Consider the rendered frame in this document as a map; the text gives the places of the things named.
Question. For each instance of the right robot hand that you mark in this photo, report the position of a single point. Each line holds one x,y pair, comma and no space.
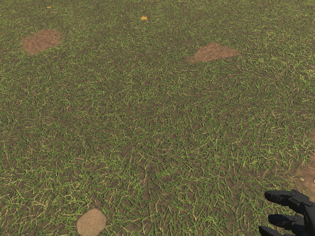
300,203

